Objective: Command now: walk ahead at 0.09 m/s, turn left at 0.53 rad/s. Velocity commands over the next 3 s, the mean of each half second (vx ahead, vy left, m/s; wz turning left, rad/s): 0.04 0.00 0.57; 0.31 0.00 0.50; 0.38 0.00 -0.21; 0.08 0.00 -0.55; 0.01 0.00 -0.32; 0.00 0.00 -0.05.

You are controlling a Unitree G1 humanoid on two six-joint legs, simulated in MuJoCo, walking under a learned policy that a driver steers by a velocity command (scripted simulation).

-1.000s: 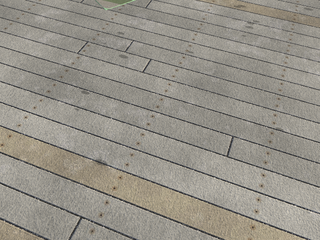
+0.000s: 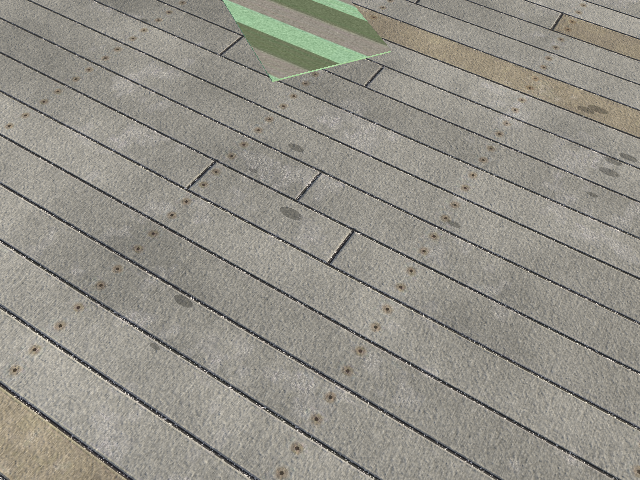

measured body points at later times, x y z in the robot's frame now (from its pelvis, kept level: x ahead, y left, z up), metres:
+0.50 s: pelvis +0.06 -0.04 +0.02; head +0.10 -0.05 +0.46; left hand +0.09 +0.27 -0.09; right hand +0.30 -0.27 -0.08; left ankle +0.08 +0.07 -0.69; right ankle +0.11 -0.16 -0.72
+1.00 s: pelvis +0.14 +0.07 +0.01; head +0.14 +0.09 +0.46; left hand +0.03 +0.35 -0.11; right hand +0.41 -0.07 -0.07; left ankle +0.08 +0.15 -0.72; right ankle +0.14 -0.11 -0.64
